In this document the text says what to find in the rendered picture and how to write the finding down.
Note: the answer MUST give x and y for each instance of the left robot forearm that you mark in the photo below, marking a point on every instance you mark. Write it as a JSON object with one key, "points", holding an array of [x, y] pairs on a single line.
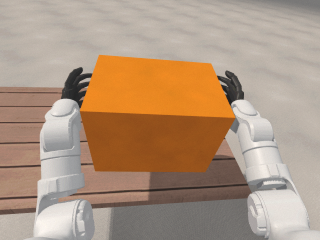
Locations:
{"points": [[60, 152]]}

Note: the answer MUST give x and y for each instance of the right robot forearm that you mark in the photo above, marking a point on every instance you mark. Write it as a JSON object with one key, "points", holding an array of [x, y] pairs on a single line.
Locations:
{"points": [[264, 165]]}

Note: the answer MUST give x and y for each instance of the left robot hand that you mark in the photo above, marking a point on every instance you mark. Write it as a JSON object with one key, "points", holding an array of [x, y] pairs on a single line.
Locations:
{"points": [[72, 86]]}

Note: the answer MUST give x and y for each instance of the carton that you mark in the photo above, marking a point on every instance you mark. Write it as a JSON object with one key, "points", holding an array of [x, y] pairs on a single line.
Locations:
{"points": [[154, 115]]}

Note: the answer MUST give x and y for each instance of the robot right upper arm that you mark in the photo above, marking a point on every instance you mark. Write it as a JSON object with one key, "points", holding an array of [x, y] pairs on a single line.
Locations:
{"points": [[279, 215]]}

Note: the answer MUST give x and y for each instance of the table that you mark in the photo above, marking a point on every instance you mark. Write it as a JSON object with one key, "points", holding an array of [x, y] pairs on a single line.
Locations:
{"points": [[22, 116]]}

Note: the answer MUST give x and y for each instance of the right robot hand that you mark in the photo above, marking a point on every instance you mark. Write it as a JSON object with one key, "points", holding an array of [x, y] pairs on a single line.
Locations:
{"points": [[234, 90]]}

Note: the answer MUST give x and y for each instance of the robot left upper arm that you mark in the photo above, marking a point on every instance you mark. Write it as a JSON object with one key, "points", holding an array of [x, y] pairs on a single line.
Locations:
{"points": [[66, 220]]}

